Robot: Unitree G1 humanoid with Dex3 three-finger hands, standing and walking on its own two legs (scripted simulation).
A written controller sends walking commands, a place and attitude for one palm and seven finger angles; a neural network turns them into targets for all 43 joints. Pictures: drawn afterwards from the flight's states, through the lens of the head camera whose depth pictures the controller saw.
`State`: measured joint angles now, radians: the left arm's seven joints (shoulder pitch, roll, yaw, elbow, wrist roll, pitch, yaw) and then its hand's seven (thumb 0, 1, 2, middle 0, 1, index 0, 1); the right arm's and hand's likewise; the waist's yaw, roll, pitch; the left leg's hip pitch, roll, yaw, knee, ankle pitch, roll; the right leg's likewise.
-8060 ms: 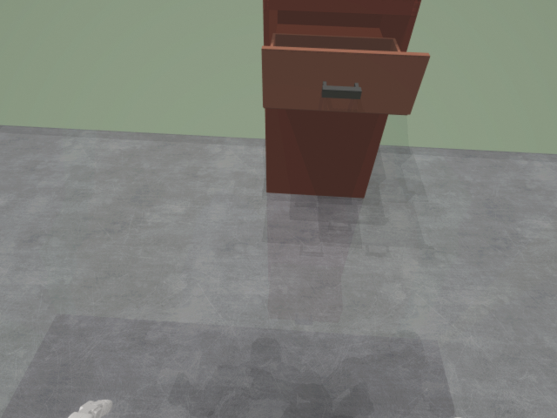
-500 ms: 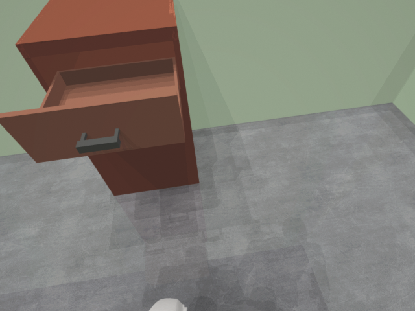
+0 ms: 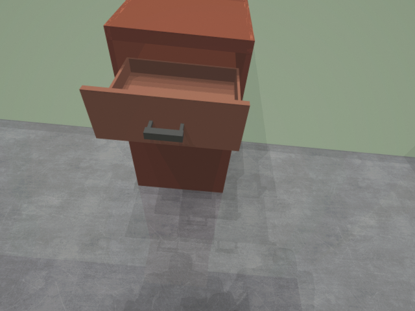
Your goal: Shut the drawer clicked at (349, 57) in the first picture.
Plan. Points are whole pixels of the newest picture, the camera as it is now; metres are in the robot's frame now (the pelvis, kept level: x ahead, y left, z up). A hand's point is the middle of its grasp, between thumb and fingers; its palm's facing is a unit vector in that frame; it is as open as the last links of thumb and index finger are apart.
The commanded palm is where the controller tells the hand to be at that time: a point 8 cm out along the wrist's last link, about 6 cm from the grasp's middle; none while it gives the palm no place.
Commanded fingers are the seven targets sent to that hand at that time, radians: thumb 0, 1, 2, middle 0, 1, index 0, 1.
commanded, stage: take the last steps up to it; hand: left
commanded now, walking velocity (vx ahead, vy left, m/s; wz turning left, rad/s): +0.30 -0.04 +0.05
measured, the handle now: (165, 129) +0.57 +0.17 -0.01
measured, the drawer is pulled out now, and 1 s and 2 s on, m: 0.30 0.30 0.30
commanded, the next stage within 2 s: come to a stop and stand still in 0.88 s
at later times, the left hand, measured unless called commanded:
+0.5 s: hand out of the picture +0.06 +0.10 -0.16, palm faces +0.11 -0.97 -0.24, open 7.2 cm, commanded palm none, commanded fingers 0.00 0.90 0.90 -0.20 -0.30 -0.20 -0.30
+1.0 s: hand out of the picture +0.14 +0.14 -0.19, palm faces +0.18 -0.97 -0.14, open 7.3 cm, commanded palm none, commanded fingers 0.00 0.90 0.90 -0.20 -0.30 -0.20 -0.30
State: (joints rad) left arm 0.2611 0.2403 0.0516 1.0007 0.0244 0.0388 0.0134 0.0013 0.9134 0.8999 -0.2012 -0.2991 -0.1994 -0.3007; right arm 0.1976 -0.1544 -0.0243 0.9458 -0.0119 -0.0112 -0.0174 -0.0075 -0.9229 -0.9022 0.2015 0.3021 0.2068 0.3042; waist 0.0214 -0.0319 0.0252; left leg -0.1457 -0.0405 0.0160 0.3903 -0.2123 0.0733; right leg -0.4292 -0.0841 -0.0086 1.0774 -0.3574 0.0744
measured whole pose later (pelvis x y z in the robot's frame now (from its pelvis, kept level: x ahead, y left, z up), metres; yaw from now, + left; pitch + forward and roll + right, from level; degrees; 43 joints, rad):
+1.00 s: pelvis +0.23 +0.00 -0.02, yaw +3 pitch -2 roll +0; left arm 0.43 0.11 0.03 1.16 0.02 -0.03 0.03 0.00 0.91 0.90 -0.20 -0.30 -0.20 -0.30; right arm 0.12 -0.10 -0.02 1.00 -0.01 -0.07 -0.02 -0.01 -0.91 -0.90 0.20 0.30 0.20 0.30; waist 0.06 -0.04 0.07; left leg -0.27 0.00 0.16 0.54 -0.25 0.07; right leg -0.37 -0.07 -0.04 1.18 -0.44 -0.01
